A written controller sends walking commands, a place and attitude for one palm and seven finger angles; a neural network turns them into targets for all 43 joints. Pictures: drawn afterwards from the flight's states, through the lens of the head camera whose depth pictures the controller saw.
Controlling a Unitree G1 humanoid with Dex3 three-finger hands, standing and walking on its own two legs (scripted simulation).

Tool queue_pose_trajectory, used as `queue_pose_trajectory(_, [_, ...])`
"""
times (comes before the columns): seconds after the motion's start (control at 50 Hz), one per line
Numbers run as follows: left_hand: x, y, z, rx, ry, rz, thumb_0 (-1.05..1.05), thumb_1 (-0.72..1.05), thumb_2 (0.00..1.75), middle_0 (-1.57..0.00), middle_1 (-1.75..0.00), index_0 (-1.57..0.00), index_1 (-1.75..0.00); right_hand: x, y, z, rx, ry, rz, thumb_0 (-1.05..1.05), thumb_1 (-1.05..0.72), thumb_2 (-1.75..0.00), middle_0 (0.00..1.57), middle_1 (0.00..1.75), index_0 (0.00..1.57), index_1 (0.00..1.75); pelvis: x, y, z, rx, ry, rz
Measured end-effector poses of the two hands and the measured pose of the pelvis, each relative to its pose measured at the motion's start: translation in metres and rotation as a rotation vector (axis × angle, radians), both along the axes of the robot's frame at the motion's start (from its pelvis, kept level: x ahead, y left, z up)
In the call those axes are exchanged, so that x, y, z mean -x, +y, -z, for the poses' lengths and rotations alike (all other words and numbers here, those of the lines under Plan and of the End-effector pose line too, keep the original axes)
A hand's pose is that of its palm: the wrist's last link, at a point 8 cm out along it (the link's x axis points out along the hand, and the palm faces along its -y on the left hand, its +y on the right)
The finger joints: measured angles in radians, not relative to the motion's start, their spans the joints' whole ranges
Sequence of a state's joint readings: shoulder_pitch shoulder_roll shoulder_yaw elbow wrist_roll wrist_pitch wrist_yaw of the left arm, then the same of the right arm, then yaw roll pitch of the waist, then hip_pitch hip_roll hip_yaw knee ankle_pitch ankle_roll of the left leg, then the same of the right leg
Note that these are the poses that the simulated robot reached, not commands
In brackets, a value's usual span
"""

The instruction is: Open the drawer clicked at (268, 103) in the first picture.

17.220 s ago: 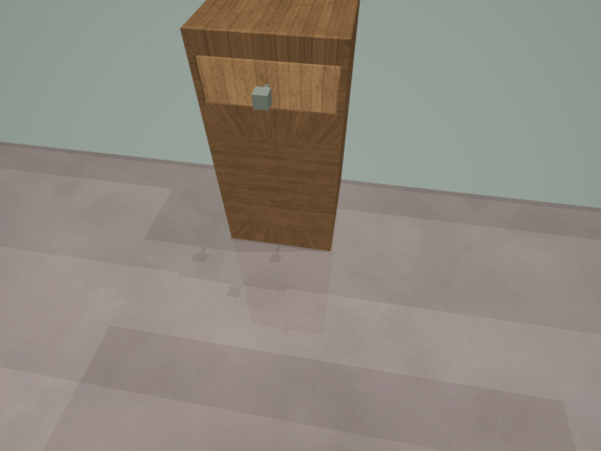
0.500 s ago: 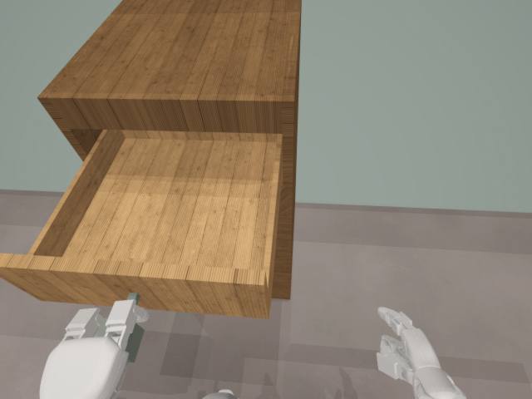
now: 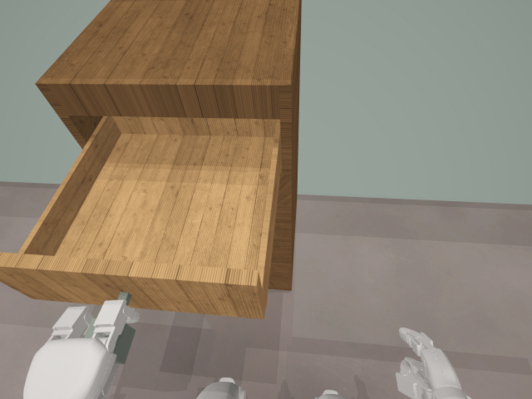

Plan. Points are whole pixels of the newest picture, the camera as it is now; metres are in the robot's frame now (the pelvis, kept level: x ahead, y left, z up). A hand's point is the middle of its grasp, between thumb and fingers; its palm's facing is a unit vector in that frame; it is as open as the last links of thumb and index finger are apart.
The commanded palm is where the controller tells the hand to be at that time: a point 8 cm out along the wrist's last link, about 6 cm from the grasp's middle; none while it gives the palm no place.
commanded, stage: open the thumb to release the handle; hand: left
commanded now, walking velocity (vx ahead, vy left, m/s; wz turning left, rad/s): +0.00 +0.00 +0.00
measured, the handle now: (114, 324) +0.21 +0.23 +0.03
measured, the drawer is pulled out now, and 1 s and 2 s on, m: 0.30 0.30 0.30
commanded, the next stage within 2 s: lift the hand off the handle in 0.40 s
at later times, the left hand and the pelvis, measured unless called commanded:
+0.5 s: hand (100, 371) +0.15 +0.23 +0.02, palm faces +0.00 -0.10 -1.00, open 13.2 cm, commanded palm +0.13 +0.23 +0.07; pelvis -0.01 +0.00 +0.01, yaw +1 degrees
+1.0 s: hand (96, 351) +0.17 +0.24 +0.04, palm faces +0.03 -0.10 -0.99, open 13.6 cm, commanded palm +0.14 +0.24 +0.10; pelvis -0.01 +0.01 +0.02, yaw +1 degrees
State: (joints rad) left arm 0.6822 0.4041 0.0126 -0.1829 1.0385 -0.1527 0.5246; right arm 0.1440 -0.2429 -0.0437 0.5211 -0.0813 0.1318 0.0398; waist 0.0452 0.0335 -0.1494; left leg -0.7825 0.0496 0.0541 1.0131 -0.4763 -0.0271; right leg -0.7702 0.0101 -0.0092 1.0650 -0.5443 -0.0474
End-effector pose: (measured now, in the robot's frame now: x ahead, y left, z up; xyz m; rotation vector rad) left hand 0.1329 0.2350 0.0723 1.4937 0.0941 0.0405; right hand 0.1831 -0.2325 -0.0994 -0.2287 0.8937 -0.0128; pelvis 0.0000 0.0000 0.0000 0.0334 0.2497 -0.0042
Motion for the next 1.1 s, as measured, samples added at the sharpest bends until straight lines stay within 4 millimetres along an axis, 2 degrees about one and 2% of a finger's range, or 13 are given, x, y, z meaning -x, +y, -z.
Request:
queue_pose_trajectory(0.18, [-0.002,-0.002,-0.003,-0.005,-0.034,-0.024,0.03,0.31,0.66,-0.38,-1.31,-0.32,-1.25,0.010,0.009,0.002,-0.031,-0.003,0.014,0.01,-0.91,-0.89,0.20,0.30,0.20,0.29,0.010,-0.001,-0.002,0.001,-0.024,-0.011])
queue_pose_trajectory(0.4, [-0.002,-0.002,-0.005,0.017,-0.025,-0.036,0.01,-0.24,0.42,-0.33,-1.23,-0.35,-1.21,0.006,0.014,-0.016,-0.027,-0.051,-0.001,0.01,-0.91,-0.89,0.20,0.30,0.20,0.29,0.014,-0.001,-0.012,0.010,-0.058,-0.018])
queue_pose_trajectory(0.52, [-0.001,-0.001,-0.005,0.022,-0.027,-0.031,0.00,-0.41,0.34,-0.32,-1.21,-0.34,-1.20,0.001,0.014,-0.022,-0.016,-0.071,-0.012,0.01,-0.91,-0.89,0.20,0.30,0.20,0.29,0.013,0.001,-0.013,0.012,-0.062,-0.017])
queue_pose_trajectory(0.86, [-0.014,-0.002,-0.002,0.024,-0.045,-0.036,0.00,-0.49,0.30,-0.32,-1.20,-0.35,-1.23,-0.001,0.028,-0.015,-0.034,-0.050,-0.028,0.01,-0.91,-0.89,0.20,0.30,0.20,0.29,0.011,0.006,-0.011,0.016,-0.055,-0.023])
queue_pose_trajectory(0.98, [-0.018,0.001,-0.017,0.022,-0.050,-0.028,0.00,-0.49,0.30,-0.32,-1.20,-0.37,-1.22,0.000,0.029,-0.022,-0.042,-0.059,-0.008,0.01,-0.91,-0.89,0.20,0.30,0.20,0.29,0.007,0.007,-0.017,0.018,-0.073,-0.017])
queue_pose_trajectory(1.1, [-0.019,0.014,-0.039,0.013,-0.071,-0.074,0.00,-0.49,0.30,-0.32,-1.20,-0.36,-1.21,-0.003,0.027,-0.031,-0.041,-0.074,0.000,0.01,-0.91,-0.89,0.20,0.30,0.20,0.29,0.003,0.010,-0.024,0.021,-0.095,-0.018])
